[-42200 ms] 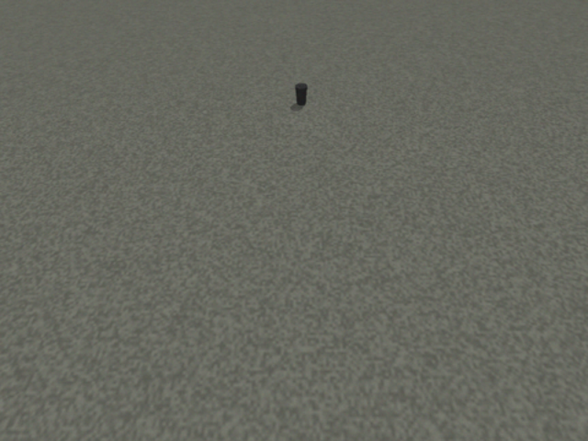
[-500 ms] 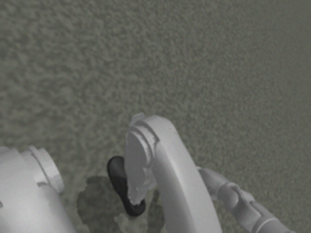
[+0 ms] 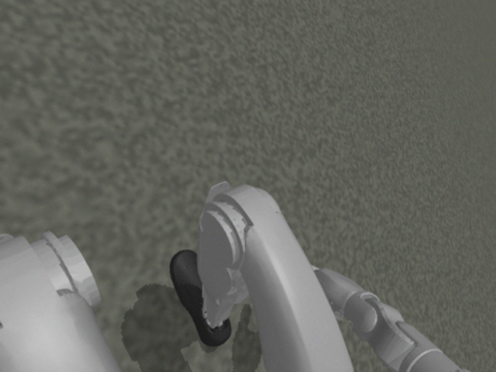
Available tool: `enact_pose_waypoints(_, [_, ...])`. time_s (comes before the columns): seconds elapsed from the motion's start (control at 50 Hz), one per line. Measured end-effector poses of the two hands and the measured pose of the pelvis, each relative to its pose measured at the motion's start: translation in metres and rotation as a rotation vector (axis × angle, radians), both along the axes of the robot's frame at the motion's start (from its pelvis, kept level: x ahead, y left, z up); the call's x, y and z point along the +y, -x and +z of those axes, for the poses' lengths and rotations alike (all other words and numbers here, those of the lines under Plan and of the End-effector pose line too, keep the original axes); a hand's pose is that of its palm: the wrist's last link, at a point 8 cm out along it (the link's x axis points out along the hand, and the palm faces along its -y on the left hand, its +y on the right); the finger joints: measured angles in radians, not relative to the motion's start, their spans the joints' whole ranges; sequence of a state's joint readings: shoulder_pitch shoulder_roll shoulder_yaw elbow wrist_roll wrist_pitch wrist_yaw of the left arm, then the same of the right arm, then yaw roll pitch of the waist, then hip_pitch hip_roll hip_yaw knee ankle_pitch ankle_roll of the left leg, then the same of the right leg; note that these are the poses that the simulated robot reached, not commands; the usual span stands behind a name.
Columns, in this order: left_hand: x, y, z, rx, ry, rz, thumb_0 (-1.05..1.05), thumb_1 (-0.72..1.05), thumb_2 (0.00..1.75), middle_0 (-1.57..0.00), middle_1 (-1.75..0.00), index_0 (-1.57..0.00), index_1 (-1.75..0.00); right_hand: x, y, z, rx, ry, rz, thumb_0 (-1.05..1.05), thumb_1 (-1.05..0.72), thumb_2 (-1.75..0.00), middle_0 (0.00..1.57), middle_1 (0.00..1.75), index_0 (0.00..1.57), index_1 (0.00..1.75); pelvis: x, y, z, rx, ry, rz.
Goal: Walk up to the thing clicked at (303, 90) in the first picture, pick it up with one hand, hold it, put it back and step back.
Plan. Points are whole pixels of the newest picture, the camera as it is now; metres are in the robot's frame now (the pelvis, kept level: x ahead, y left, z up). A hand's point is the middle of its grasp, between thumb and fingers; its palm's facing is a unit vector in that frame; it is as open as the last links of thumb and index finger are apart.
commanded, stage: withdraw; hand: left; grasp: from the side
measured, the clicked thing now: out of the picture +0.43 +0.33 -0.22
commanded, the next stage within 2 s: rise in 0.24 s
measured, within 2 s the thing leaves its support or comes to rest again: rests again in 0.20 s
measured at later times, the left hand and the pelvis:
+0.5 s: hand out of the picture +0.37 +0.43 -0.08, palm faces +0.48 -0.86 -0.16, open 17.5 cm; pelvis +0.01 +0.00 +0.02, yaw +4 degrees
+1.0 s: hand out of the picture +0.24 +0.36 +0.10, palm faces +0.39 -0.78 -0.50, open 17.5 cm; pelvis +0.02 -0.02 +0.19, yaw +14 degrees
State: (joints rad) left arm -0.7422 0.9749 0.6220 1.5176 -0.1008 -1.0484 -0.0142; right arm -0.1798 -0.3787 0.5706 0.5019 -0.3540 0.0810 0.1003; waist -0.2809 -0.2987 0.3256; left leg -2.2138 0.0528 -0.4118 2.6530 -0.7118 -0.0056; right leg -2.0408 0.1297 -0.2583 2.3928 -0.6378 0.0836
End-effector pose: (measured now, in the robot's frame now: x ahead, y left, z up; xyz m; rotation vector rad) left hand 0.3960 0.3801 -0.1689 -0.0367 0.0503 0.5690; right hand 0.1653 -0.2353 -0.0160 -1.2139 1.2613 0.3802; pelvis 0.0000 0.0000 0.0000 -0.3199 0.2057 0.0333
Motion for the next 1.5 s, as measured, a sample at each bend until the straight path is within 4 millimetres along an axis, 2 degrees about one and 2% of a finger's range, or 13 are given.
enact_pose_waypoints(0.12, [0.021, 0.003, 0.012, -0.048, -0.029, 0.041, -0.01, -0.56, 0.10, -0.18, -0.14, -0.19, -0.12, -0.002, 0.002, 0.001, -0.003, 0.009, -0.015, 0.00, -0.90, -0.90, 0.21, 0.30, 0.21, 0.30, 0.000, 0.001, 0.000, -0.001, -0.003, 0.002])
enact_pose_waypoints(0.26, [0.065, 0.015, 0.054, -0.074, -0.097, 0.036, -0.01, -0.60, 0.05, -0.11, -0.09, -0.13, -0.06, -0.007, 0.000, -0.001, -0.027, -0.014, -0.076, 0.00, -0.90, -0.90, 0.21, 0.30, 0.21, 0.30, -0.001, -0.001, 0.004, 0.038, -0.012, 0.014])
enact_pose_waypoints(0.34, [0.079, 0.031, 0.073, -0.050, -0.086, 0.010, -0.01, -0.60, 0.04, -0.09, -0.07, -0.11, -0.05, -0.007, -0.004, -0.004, -0.047, -0.056, -0.121, 0.00, -0.89, -0.90, 0.21, 0.30, 0.21, 0.30, -0.001, -0.003, 0.008, 0.074, -0.020, 0.023])
enact_pose_waypoints(0.5, [0.087, 0.066, 0.097, 0.172, -0.112, -0.050, -0.01, -0.56, 0.04, -0.08, -0.06, -0.09, -0.04, 0.001, -0.022, -0.010, -0.125, -0.181, -0.272, 0.00, -0.91, -0.90, 0.21, 0.30, 0.21, 0.30, -0.004, -0.006, 0.023, 0.160, -0.050, 0.052])
enact_pose_waypoints(0.66, [0.109, 0.113, 0.166, 0.392, -0.228, 0.031, -0.01, -0.55, 0.05, -0.07, -0.06, -0.07, -0.05, 0.009, -0.038, -0.009, -0.176, -0.324, -0.404, 0.00, -0.91, -0.91, 0.21, 0.30, 0.20, 0.30, -0.009, -0.007, 0.053, 0.258, -0.085, 0.087])
enact_pose_waypoints(0.72, [0.105, 0.135, 0.192, 0.478, -0.258, 0.050, -0.01, -0.55, 0.05, -0.06, -0.06, -0.06, -0.05, 0.009, -0.042, -0.008, -0.174, -0.366, -0.452, 0.00, -0.90, -0.91, 0.21, 0.30, 0.20, 0.30, -0.010, -0.008, 0.067, 0.298, -0.104, 0.100])
enact_pose_waypoints(0.8, [0.083, 0.160, 0.219, 0.590, -0.265, 0.041, -0.01, -0.55, 0.05, -0.06, -0.06, -0.05, -0.05, 0.011, -0.049, 0.001, -0.171, -0.417, -0.501, 0.00, -0.90, -0.90, 0.20, 0.30, 0.20, 0.30, -0.013, -0.009, 0.093, 0.341, -0.131, 0.114])
enact_pose_waypoints(0.86, [0.060, 0.175, 0.238, 0.655, -0.250, 0.029, -0.01, -0.55, 0.05, -0.06, -0.06, -0.05, -0.05, 0.014, -0.058, 0.018, -0.184, -0.449, -0.518, 0.00, -0.90, -0.90, 0.20, 0.30, 0.20, 0.30, -0.016, -0.011, 0.118, 0.361, -0.148, 0.123])
enact_pose_waypoints(0.94, [0.030, 0.186, 0.271, 0.700, -0.221, 0.021, -0.01, -0.55, 0.05, -0.06, -0.06, -0.05, -0.05, 0.017, -0.073, 0.052, -0.222, -0.487, -0.525, 0.01, -0.90, -0.90, 0.20, 0.30, 0.20, 0.30, -0.021, -0.017, 0.156, 0.375, -0.167, 0.138])
enact_pose_waypoints(1.08, [-0.002, 0.194, 0.341, 0.741, -0.167, 0.057, -0.01, -0.56, 0.04, -0.06, -0.05, -0.06, -0.05, 0.020, -0.105, 0.129, -0.333, -0.539, -0.519, 0.01, -0.90, -0.90, 0.20, 0.30, 0.20, 0.30, -0.026, -0.037, 0.226, 0.360, -0.195, 0.167])
enact_pose_waypoints(1.22, [-0.030, 0.197, 0.397, 0.793, -0.087, 0.057, -0.01, -0.58, 0.03, -0.06, -0.05, -0.05, -0.04, 0.020, -0.131, 0.207, -0.451, -0.576, -0.506, 0.01, -0.90, -0.90, 0.20, 0.30, 0.20, 0.30, -0.022, -0.059, 0.289, 0.301, -0.216, 0.193])
enact_pose_waypoints(1.36, [-0.060, 0.202, 0.451, 0.820, -0.012, 0.042, -0.01, -0.57, 0.04, -0.06, -0.05, -0.05, -0.04, 0.024, -0.139, 0.275, -0.526, -0.586, -0.504, 0.01, -0.90, -0.90, 0.20, 0.30, 0.20, 0.30, -0.015, -0.077, 0.345, 0.217, -0.235, 0.224])
enact_pose_waypoints(1.5, [-0.082, 0.208, 0.509, 0.792, 0.012, 0.026, -0.01, -0.56, 0.05, -0.06, -0.05, -0.05, -0.05, 0.037, -0.139, 0.329, -0.589, -0.618, -0.506, 0.01, -0.90, -0.90, 0.20, 0.30, 0.20, 0.30, -0.006, -0.093, 0.391, 0.121, -0.254, 0.253])
